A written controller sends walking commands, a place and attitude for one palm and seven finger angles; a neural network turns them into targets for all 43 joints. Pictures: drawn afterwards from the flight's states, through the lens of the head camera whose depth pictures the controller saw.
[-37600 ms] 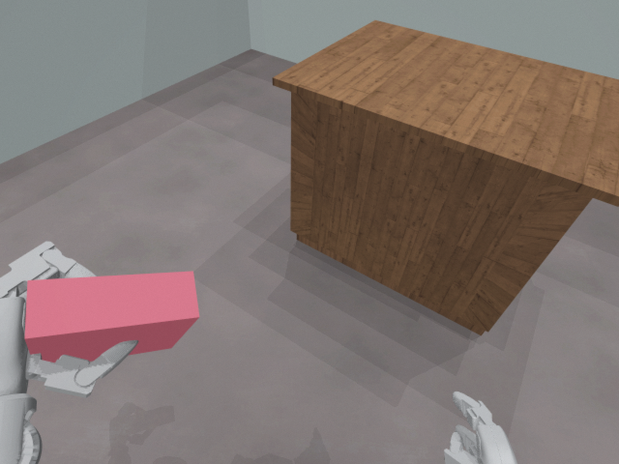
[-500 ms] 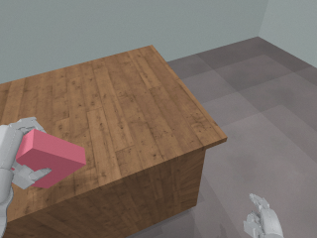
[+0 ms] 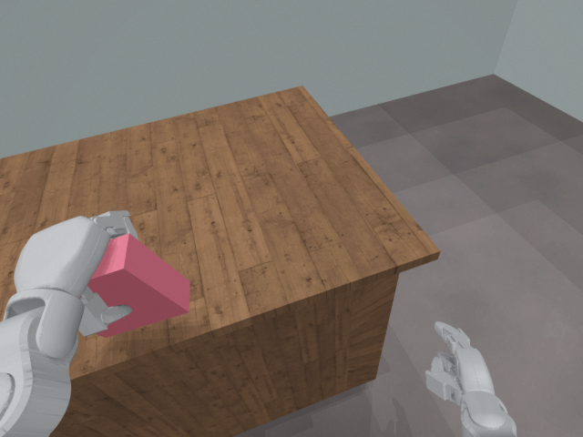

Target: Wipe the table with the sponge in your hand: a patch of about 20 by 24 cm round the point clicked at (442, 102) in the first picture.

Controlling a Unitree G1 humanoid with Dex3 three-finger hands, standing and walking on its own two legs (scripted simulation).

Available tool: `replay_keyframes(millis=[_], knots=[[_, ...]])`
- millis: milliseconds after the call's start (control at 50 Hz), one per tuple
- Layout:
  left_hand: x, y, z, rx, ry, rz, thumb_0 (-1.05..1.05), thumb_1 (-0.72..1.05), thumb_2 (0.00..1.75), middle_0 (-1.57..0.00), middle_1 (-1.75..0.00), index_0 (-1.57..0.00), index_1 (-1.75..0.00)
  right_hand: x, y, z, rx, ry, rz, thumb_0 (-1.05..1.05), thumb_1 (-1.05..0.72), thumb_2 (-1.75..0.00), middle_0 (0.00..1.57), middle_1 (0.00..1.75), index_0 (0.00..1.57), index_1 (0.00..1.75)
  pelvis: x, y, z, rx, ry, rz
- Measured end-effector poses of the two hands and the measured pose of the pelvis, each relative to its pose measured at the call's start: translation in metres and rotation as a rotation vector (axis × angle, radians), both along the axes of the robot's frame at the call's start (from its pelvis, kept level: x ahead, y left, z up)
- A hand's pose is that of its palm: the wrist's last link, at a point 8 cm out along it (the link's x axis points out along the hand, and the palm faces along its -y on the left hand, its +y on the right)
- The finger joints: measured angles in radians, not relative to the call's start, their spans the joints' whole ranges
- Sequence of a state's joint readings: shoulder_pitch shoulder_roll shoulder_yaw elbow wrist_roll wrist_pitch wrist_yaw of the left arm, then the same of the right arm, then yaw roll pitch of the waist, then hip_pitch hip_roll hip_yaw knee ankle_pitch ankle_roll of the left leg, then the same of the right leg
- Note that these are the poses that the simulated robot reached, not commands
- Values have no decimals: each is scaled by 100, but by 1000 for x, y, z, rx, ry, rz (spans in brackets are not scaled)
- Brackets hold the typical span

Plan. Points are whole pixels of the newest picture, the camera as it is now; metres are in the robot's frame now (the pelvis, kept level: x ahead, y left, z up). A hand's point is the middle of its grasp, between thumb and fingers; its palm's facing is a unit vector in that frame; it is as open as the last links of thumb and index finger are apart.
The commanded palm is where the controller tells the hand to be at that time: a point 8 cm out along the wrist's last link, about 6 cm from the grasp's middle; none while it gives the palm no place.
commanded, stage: turn the palm down, sponge in hand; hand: left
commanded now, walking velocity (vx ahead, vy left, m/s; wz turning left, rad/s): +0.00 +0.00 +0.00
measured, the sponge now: (128, 297) +0.24 +0.26 +0.10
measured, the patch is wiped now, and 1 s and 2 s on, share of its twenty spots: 0.00 0.00 0.00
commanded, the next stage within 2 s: move the sponge above the wiping area in 0.70 s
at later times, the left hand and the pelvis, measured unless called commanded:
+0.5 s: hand (89, 280) +0.21 +0.26 +0.17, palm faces +0.20 -0.06 -0.98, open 9.0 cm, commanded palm +0.17 +0.27 +0.24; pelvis -0.02 -0.01 +0.00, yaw -1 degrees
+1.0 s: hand (74, 259) +0.23 +0.28 +0.19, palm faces +0.23 -0.03 -0.97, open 9.0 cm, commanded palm +0.18 +0.27 +0.23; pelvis -0.01 -0.02 +0.00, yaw -1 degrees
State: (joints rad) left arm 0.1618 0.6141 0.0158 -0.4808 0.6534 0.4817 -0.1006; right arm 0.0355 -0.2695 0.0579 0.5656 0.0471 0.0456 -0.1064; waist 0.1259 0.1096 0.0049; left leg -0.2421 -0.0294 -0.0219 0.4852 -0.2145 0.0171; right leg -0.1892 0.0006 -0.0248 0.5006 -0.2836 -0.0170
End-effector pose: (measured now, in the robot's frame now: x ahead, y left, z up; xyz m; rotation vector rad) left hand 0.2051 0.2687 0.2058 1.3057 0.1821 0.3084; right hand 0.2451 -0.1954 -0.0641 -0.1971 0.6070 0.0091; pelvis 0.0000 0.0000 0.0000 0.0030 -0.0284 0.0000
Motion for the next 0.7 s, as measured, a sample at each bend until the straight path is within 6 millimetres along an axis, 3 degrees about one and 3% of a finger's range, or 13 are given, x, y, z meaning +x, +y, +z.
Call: replay_keyframes(millis=[80, 180, 260, 380, 460, 580, 640, 700], knots=[[-7, -4, 23, 103, -106, -44, 0, -42, 109, -83, -142, -84, -141, -4, 9, 3, 18, -6, 22, 1, -90, -90, 20, 30, 20, 30, -6, 0, 1, -2, -17, -5], [-18, 24, 46, 107, -200, 114, 0, -41, 109, -83, -142, -84, -141, -11, 15, 3, 51, 6, 36, 1, -90, -90, 20, 30, 20, 30, -13, -1, 2, -3, -30, -4], [-25, 33, 30, 61, -139, 187, 0, -41, 109, -83, -142, -84, -142, -15, 13, 2, 57, 0, 35, 1, -90, -90, 20, 30, 20, 30, -19, -2, 3, -1, -35, 1], [-26, -1, -9, 47, -5, 63, 0, -41, 109, -83, -142, -84, -142, -18, 7, 3, 24, -23, 36, 1, -90, -90, 20, 30, 20, 30, -25, -4, 2, 4, -50, 1], [-25, -14, 2, 137, -39, -13, 0, -42, 109, -84, -142, -84, -141, -17, 3, 4, 15, -27, 40, 1, -90, -90, 20, 30, 20, 30, -25, -8, 2, 4, -63, -8], [-21, 3, 38, 169, -158, 80, 0, -42, 109, -84, -142, -84, -141, -18, -5, 5, 45, -23, 26, 1, -90, -90, 20, 30, 20, 30, -22, -14, 3, 3, -65, -11], [-20, 8, 36, 126, -149, 125, 0, -42, 109, -83, -142, -84, -141, -18, -10, 5, 56, -26, 14, 1, -90, -90, 20, 30, 20, 30, -21, -16, 3, 3, -58, -10], [-18, 0, 18, 81, -85, 114, 0, -41, 109, -83, -142, -84, -142, -18, -16, 3, 53, -30, 4, 1, -90, -90, 20, 30, 20, 30, -20, -17, 3, 5, -52, -6]])
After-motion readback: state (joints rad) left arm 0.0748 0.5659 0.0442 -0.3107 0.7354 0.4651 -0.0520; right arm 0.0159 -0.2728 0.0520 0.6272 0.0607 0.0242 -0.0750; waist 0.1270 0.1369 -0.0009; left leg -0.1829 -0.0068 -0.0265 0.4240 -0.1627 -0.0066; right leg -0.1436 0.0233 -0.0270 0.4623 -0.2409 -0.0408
